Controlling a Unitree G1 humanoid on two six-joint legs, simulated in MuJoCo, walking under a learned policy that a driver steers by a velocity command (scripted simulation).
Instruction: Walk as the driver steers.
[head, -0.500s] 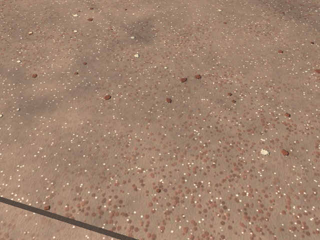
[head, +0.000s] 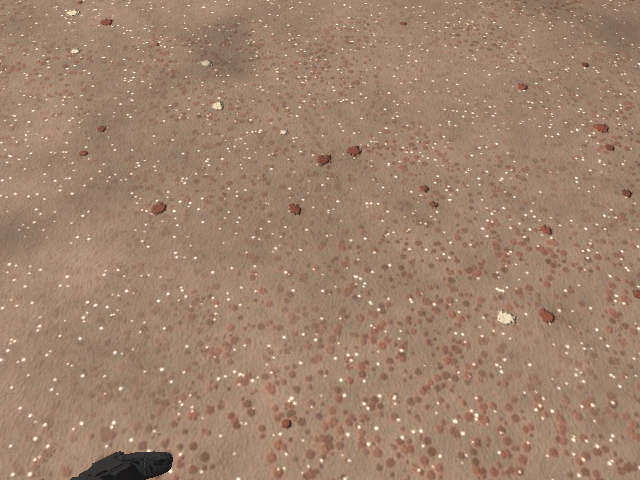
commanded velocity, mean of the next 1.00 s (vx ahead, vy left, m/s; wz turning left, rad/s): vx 0.49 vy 0.00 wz -0.13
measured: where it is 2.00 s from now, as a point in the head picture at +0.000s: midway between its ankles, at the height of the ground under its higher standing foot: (342, 266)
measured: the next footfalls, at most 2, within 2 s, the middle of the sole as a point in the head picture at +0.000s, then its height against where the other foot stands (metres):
right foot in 0.08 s outside the picture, level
left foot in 0.62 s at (235, 438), level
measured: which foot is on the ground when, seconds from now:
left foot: down 0.00-0.10, up 0.12-0.60, down 0.62-1.00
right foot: up 0.00-0.06, down 0.08-0.64, up 0.66-1.00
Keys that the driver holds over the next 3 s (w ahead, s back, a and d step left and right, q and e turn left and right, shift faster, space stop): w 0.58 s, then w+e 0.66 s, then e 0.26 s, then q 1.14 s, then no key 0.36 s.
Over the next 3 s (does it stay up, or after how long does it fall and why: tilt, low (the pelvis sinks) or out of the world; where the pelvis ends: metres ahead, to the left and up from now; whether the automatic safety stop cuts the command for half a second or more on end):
stays up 0.96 -0.12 0.00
